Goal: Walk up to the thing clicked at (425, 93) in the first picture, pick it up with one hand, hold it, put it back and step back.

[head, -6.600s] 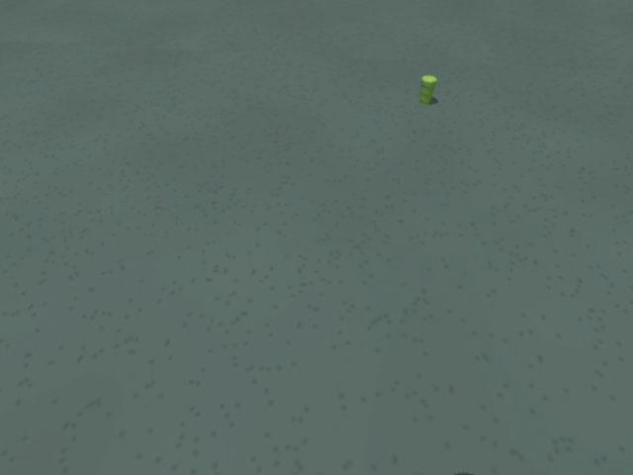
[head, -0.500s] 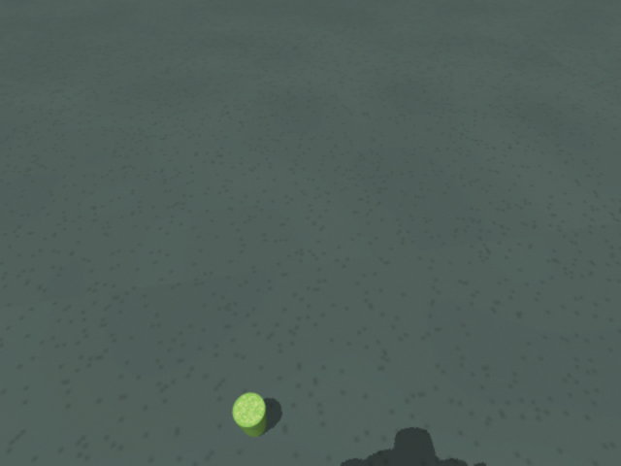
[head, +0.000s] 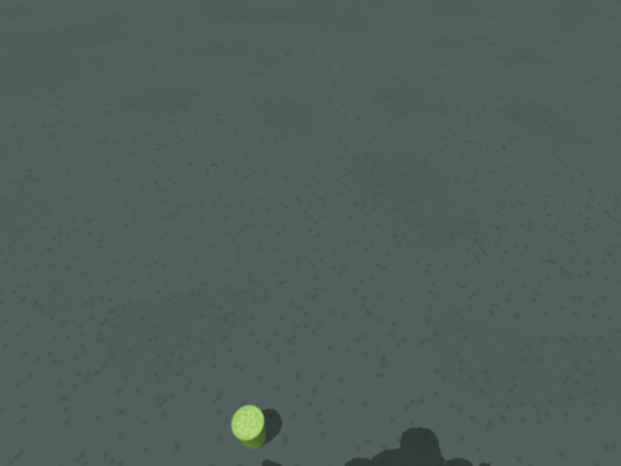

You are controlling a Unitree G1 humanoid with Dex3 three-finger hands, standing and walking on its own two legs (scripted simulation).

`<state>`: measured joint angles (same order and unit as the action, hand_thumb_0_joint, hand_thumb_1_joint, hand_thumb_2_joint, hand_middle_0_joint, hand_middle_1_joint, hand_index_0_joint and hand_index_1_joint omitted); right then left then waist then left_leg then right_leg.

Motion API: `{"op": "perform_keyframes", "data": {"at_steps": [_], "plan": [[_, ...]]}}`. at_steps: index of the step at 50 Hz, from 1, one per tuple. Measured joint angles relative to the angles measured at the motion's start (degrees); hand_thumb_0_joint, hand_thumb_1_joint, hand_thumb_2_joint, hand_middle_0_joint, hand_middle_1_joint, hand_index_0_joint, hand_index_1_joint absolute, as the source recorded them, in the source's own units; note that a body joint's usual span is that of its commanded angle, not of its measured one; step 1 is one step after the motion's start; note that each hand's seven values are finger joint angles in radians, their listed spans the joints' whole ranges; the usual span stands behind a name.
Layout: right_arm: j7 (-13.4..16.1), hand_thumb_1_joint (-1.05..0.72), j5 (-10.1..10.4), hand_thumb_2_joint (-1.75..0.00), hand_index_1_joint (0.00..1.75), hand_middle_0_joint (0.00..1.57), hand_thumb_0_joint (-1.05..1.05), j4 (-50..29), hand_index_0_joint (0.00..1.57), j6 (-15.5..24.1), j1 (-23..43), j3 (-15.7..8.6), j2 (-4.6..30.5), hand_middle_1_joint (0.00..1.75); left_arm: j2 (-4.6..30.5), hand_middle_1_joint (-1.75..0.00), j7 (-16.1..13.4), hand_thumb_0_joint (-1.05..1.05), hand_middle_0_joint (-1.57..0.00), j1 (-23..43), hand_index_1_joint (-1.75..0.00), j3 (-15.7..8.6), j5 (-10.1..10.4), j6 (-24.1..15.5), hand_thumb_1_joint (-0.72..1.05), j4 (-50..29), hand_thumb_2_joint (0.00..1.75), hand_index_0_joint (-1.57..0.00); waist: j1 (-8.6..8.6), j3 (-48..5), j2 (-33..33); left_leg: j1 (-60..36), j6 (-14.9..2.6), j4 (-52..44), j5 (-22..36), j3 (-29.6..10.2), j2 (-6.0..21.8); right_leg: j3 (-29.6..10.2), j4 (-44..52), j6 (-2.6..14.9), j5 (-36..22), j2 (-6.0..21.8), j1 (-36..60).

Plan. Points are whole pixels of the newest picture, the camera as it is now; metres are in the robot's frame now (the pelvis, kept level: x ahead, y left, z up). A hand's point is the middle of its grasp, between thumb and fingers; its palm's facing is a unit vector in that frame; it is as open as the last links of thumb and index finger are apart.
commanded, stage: walk up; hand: left
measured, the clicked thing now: (251, 430) +0.36 +0.22 -0.71
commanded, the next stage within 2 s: stand in 0.62 s
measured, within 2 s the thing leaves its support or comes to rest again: neither
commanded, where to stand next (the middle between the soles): +0.04 +0.01 m, yaw +0 degrees
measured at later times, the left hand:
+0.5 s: hand out of the picture +0.09 +0.26 -0.16, palm faces -0.01 -0.95 -0.32, open 7.3 cm
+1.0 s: hand out of the picture +0.08 +0.26 -0.16, palm faces -0.01 -0.94 -0.33, open 7.3 cm
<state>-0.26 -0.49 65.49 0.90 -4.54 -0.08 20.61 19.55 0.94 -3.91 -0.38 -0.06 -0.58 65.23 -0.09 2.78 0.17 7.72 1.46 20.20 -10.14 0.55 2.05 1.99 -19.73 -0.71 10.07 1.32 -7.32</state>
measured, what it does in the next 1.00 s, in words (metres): stands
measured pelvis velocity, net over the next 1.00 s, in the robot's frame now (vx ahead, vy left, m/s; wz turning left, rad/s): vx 0.01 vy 0.01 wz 0.00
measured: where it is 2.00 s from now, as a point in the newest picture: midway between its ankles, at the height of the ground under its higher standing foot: outside the picture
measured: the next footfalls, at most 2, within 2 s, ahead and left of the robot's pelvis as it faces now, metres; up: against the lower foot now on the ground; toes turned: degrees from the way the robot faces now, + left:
none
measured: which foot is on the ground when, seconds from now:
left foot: down 0.00-1.00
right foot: down 0.00-1.00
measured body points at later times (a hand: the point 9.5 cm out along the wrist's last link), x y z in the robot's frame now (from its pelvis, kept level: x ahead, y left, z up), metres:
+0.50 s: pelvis +0.00 +0.01 +0.00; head +0.01 +0.01 +0.45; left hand +0.09 +0.31 -0.13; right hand +0.08 -0.29 -0.13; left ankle +0.01 +0.13 -0.75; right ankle +0.01 -0.13 -0.75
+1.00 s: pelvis +0.01 +0.01 +0.00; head +0.02 +0.01 +0.45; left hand +0.08 +0.31 -0.13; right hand +0.09 -0.29 -0.13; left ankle +0.01 +0.13 -0.75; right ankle +0.01 -0.13 -0.75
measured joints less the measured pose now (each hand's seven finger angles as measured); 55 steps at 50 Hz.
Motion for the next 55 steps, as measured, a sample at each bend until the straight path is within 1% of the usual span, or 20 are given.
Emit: {"op": "perform_keyframes", "data": {"at_steps": [12, 31, 55], "plan": [[0.1, -0.90, -0.2, -0.90, 0.30, 0.20, 0.01, 0.9, 0.20, 0.1, -1.7, 0.1, -0.3, 0.30, -0.1, -0.30, 0.1, 0.01, -0.20, -0.2, -0.30, -0.2, -0.1, 0.6, 0.91, 0.6, 0.90, -0.21, 0.61, 0.3, -0.6, -0.5, -0.39, -0.9, 0.2, 0.6, -0.4, -0.6, 0.8, -0.39, -0.3, 0.3, 0.3], [0.0, -0.90, -0.2, -0.90, 0.30, 0.20, 0.01, 0.0, 0.21, 0.3, -0.7, 0.0, -0.9, 0.30, 0.1, -0.30, 0.0, 0.01, -0.20, -1.4, -0.30, -0.3, -0.2, 0.8, 0.91, 0.8, 0.90, -0.21, -0.18, -0.4, -0.1, -1.1, -0.79, -1.5, 0.2, 0.8, -0.9, -0.8, 0.9, -0.81, -0.1, 0.9, 0.6], [0.0, -0.90, -0.1, -0.90, 0.30, 0.20, 0.01, 0.3, 0.20, -0.2, -0.4, 0.2, -0.5, 0.30, 0.5, -0.30, -0.4, 0.01, -0.20, -1.9, -0.30, 0.2, -0.2, 0.3, 0.91, 0.3, 0.90, -0.21, -0.11, -0.4, 0.0, -1.4, -0.46, -2.6, 0.5, 0.4, -0.8, -0.4, 1.9, -0.61, -0.3, 0.7, 1.0]]}}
